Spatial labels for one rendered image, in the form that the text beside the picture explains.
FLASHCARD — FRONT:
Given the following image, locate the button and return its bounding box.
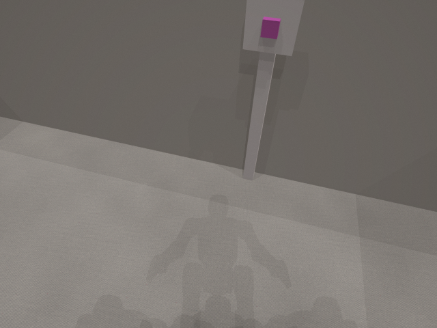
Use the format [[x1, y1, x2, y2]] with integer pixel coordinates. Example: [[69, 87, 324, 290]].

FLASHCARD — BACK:
[[260, 16, 281, 39]]

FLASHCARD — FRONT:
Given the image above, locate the panel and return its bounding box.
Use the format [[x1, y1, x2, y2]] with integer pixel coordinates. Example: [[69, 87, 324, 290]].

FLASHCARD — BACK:
[[243, 0, 305, 180]]

